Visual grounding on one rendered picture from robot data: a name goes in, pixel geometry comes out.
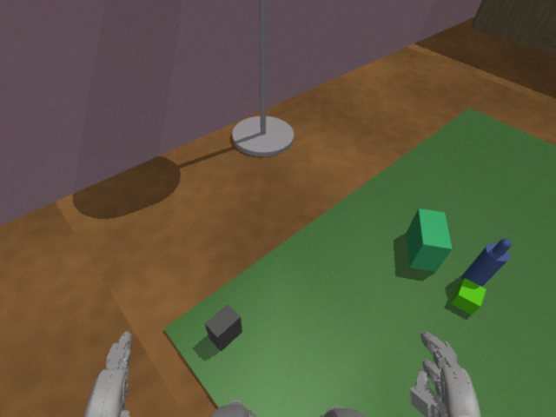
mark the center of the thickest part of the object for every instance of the floor lamp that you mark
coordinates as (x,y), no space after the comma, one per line
(263,135)

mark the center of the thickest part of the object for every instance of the right robot hand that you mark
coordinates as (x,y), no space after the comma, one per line
(452,384)

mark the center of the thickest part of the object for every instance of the left robot hand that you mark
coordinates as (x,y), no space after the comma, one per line
(109,392)

